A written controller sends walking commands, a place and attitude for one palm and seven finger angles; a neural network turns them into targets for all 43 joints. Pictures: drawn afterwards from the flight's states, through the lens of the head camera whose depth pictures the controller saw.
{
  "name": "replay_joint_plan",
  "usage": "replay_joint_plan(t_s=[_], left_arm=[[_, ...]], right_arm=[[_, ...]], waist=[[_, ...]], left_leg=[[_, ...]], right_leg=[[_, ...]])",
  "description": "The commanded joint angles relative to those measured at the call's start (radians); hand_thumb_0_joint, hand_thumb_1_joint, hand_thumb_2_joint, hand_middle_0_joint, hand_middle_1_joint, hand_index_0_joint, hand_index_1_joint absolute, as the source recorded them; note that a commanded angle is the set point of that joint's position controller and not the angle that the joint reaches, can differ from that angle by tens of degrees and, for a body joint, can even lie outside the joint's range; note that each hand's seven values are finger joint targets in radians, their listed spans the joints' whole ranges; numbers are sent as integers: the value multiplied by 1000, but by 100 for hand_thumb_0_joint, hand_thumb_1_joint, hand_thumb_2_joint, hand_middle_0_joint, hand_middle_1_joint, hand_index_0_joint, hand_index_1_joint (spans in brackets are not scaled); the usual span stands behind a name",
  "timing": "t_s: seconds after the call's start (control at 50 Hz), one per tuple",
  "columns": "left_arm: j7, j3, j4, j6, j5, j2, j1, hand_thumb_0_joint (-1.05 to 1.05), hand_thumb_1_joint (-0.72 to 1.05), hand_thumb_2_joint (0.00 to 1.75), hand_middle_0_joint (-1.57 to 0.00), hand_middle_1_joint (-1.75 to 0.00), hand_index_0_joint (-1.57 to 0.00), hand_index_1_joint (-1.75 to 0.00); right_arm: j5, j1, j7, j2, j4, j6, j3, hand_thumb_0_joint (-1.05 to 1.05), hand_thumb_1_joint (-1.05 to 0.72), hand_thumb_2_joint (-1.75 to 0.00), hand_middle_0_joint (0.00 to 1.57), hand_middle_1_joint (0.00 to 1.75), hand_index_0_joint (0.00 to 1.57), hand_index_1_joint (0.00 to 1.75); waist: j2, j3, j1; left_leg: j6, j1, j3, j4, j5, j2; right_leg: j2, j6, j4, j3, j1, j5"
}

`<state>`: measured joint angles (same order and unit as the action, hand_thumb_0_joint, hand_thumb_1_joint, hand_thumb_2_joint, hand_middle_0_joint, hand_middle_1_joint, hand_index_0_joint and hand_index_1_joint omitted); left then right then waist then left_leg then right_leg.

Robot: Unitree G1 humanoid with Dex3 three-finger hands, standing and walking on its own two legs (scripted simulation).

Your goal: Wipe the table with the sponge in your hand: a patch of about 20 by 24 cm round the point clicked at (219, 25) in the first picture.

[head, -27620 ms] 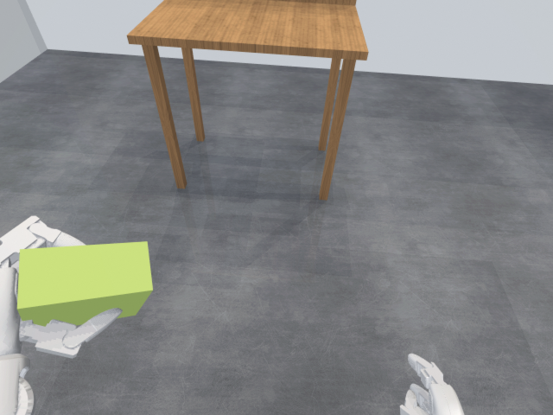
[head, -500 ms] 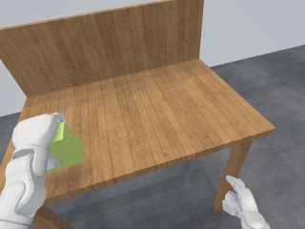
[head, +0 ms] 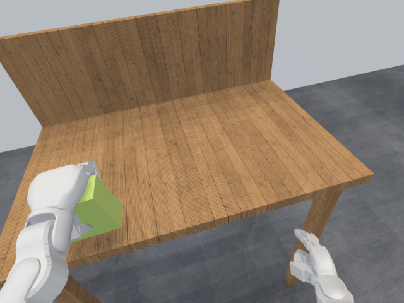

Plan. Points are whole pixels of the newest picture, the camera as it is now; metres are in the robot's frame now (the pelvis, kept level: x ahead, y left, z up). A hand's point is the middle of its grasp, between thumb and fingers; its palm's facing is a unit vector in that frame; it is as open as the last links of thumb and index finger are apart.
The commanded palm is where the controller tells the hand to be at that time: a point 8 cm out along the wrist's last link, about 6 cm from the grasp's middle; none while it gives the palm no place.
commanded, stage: lower the sponge onto the table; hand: left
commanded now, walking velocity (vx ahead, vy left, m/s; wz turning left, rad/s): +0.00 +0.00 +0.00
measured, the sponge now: (86, 215) +0.22 +0.28 +0.08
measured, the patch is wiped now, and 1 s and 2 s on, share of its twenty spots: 0.00 0.00 0.25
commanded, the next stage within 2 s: wipe forward along the first lane in 0.88 s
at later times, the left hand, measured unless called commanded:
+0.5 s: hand (83, 212) +0.22 +0.27 +0.11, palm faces +0.07 -0.08 -0.99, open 9.7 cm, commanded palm +0.19 +0.27 +0.17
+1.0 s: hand (81, 216) +0.22 +0.28 +0.09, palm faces +0.04 -0.07 -1.00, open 9.7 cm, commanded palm +0.20 +0.28 +0.15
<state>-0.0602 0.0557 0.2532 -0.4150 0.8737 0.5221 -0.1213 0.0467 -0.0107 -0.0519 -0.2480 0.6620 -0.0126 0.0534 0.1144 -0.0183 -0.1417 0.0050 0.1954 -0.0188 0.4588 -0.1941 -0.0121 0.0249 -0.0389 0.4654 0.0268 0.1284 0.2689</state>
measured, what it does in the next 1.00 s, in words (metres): stands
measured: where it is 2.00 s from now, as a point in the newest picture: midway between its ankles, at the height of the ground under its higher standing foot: outside the picture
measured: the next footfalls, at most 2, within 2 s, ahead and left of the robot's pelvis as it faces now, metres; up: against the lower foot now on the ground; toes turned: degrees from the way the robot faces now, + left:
none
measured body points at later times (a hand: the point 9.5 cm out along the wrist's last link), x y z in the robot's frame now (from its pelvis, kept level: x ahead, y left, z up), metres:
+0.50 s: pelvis -0.01 -0.01 +0.00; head -0.04 -0.05 +0.45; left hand +0.21 +0.27 +0.16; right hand +0.24 -0.20 -0.07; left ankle +0.04 +0.12 -0.74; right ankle -0.01 -0.10 -0.74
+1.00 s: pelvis +0.00 -0.01 +0.00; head -0.03 -0.06 +0.44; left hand +0.21 +0.28 +0.15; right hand +0.23 -0.22 -0.08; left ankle +0.04 +0.12 -0.74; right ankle -0.01 -0.10 -0.74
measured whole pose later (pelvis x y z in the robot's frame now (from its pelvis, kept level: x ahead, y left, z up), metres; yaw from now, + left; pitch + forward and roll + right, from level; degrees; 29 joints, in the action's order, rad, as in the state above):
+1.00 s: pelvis +0.00 -0.01 +0.00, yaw +0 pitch -4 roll +0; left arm 0.02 0.02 0.11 -0.32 0.89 0.50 -0.17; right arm 0.05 -0.06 -0.07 -0.26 0.69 0.00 0.02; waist 0.11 -0.03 -0.12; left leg -0.01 0.22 -0.03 0.48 -0.20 0.01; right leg 0.05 -0.05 0.48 0.03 0.15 0.27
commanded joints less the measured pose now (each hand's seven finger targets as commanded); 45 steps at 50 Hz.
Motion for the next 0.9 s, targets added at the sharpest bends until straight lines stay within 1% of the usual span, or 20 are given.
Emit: replay_joint_plan(t_s=[0.0, 0.06, 0.1, 0.16, 0.18, 0.26, 0.28, 0.36, 0.38, 0.44, 0.46, 0.48, 0.56, 0.64, 0.66, 0.68, 0.76, 0.78, 0.86, 0.88], left_arm=[[58, -155, 219, 0, 43, 226, 229, 0, 10, 130, -120, -160, -120, -160], [64, -175, 247, -6, 44, 244, 202, 0, 10, 130, -120, -160, -120, -160], [59, -112, 208, -10, 45, 180, 211, 0, 10, 130, -120, -160, -120, -160], [60, -135, 177, -14, 63, 229, 285, 0, 10, 130, -120, -160, -120, -160], [58, -81, 173, -10, 58, 170, 286, 0, 10, 130, -120, -160, -120, -160], [71, -156, 182, 15, 70, 249, 257, 0, 10, 130, -120, -160, -120, -160], [69, -91, 171, 18, 67, 172, 279, 0, 10, 130, -120, -160, -120, -160], [89, -170, 157, 26, 64, 243, 237, 0, 10, 130, -120, -160, -120, -160], [87, -126, 132, 21, 58, 185, 232, 0, 10, 130, -120, -160, -120, -160], [88, -131, 105, 20, 56, 197, 236, 0, 10, 130, -120, -160, -120, -160], [91, -177, 104, 19, 57, 248, 235, 0, 10, 130, -120, -160, -120, -160], [86, -116, 81, 17, 48, 181, 248, 0, 10, 130, -120, -160, -120, -160], [82, -167, 103, 51, 49, 243, 240, 0, 10, 130, -120, -160, -120, -160], [84, -156, 88, 94, 39, 213, 202, 0, 10, 130, -120, -160, -120, -160], [93, -204, 93, 100, 40, 262, 198, 0, 10, 130, -120, -160, -120, -160], [94, -152, 77, 102, 37, 201, 201, 0, 10, 130, -120, -160, -120, -160], [114, -209, 50, 111, 37, 249, 190, 0, 10, 130, -120, -160, -120, -160], [113, -165, 22, 107, 34, 198, 191, 0, 10, 130, -120, -160, -120, -160], [117, -192, 33, 103, 35, 225, 156, 0, 10, 130, -120, -160, -120, -160], [116, -167, 7, 98, 32, 189, 147, 0, 10, 130, -120, -160, -120, -160]], right_arm=[[-3, 230, 2, -79, -186, 57, -28, 0, -90, -90, 20, 30, 20, 30], [-3, 266, 3, -79, -196, 56, -28, 0, -90, -90, 20, 30, 20, 30], [-1, 235, 6, -77, -186, 53, -25, 0, -90, -90, 20, 30, 20, 30], [1, 262, -8, -86, -179, 53, -23, 0, -90, -90, 20, 30, 20, 30], [-4, 247, -11, -81, -189, 58, -25, 0, -90, -90, 20, 30, 20, 30], [-6, 251, -12, -85, -176, 64, -28, 0, -90, -90, 20, 30, 20, 30], [-7, 241, -12, -76, -183, 66, -27, 0, -90, -90, 20, 30, 20, 30], [-6, 243, -8, -86, -173, 67, -33, 0, -90, -90, 20, 30, 20, 30], [-9, 234, -8, -81, -175, 66, -33, 0, -90, -90, 20, 30, 20, 30], [-5, 221, -6, -88, -165, 58, -37, 0, -90, -90, 20, 30, 20, 30], [-3, 239, -9, -92, -165, 62, -35, 0, -90, -90, 20, 30, 20, 30], [-5, 231, -13, -87, -175, 64, -33, 0, -90, -90, 20, 30, 20, 30], [-4, 229, -18, -93, -167, 71, -39, 0, -90, -90, 20, 30, 20, 30], [-8, 185, -21, -94, -165, 79, -51, 0, -90, -90, 20, 30, 20, 30], [-6, 203, -23, -94, -164, 85, -49, 0, -90, -90, 20, 30, 20, 30], [-11, 188, -24, -91, -171, 85, -49, 0, -90, -90, 20, 30, 20, 30], [-5, 195, -26, -98, -162, 86, -54, 0, -90, -90, 20, 30, 20, 30], [-8, 178, -28, -99, -162, 85, -58, 0, -90, -90, 20, 30, 20, 30], [-4, 190, -22, -102, -163, 86, -58, 0, -90, -90, 20, 30, 20, 30], [-8, 167, -22, -104, -165, 84, -62, 0, -90, -90, 20, 30, 20, 30]], waist=[[-35, -172, 1], [-6, -161, -13], [-42, -136, 8], [-40, -105, 12], [-37, -135, 10], [-22, -145, -3], [-35, -147, 9], [-10, -141, -10], [-39, -144, -2], [-42, -123, 7], [-29, -114, 0], [-51, -117, 8], [-24, -134, 7], [-54, -128, 19], [-41, -122, 11], [-41, -112, 17], [-54, -103, 10], [-66, -105, 18], [-68, -121, 9], [-89, -138, 15]], left_leg=[[20, -96, -38, -51, 184, -14], [23, -101, -45, -56, 160, -13], [20, -86, -39, -60, 146, -11], [23, -87, -43, -74, 66, -13], [26, -84, -30, -67, 76, -18], [26, -100, -43, -66, 88, -19], [27, -93, -30, -61, 95, -20], [25, -94, -40, -66, 98, -21], [27, -85, -25, -59, 115, -22], [25, -76, -21, -56, 97, -23], [25, -78, -30, -61, 75, -25], [29, -69, -18, -54, 74, -28], [31, -93, -21, -39, 86, -32], [36, -88, -14, -25, 102, -32], [35, -97, -21, -24, 97, -33], [36, -83, -12, -23, 96, -33], [32, -80, -19, -24, 84, -35], [34, -71, -8, -19, 85, -33], [33, -72, -17, -18, 103, -34], [35, -59, -5, -10, 114, -30]], right_leg=[[2, -34, -81, -56, 16, -153], [12, -46, -84, -90, 16, -131], [5, -33, -91, -51, 38, -109], [16, -42, -108, -90, 66, -34], [4, -36, -103, -51, 46, -47], [15, -45, -105, -97, 35, -49], [8, -39, -104, -56, 37, -62], [15, -47, -106, -97, 28, -62], [9, -41, -103, -62, 22, -86], [3, -30, -115, -69, 39, -67], [12, -40, -119, -100, 44, -32], [4, -33, -118, -68, 42, -43], [5, -35, -124, -109, 45, -52], [-3, -22, -122, -86, 52, -90], [7, -33, -128, -119, 57, -67], [-1, -28, -125, -83, 58, -75], [6, -32, -130, -121, 68, -56], [0, -25, -125, -85, 69, -69], [6, -28, -111, -109, 60, -102], [-1, -22, -98, -73, 46, -135]])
